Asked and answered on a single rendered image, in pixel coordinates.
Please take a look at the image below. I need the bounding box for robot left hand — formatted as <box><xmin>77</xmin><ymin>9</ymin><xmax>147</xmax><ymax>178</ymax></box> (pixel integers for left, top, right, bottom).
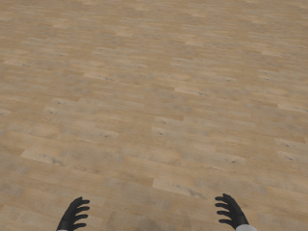
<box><xmin>56</xmin><ymin>196</ymin><xmax>90</xmax><ymax>231</ymax></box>

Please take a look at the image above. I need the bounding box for robot right hand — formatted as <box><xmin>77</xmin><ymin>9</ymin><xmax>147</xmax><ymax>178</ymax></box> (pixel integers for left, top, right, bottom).
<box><xmin>215</xmin><ymin>193</ymin><xmax>249</xmax><ymax>230</ymax></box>

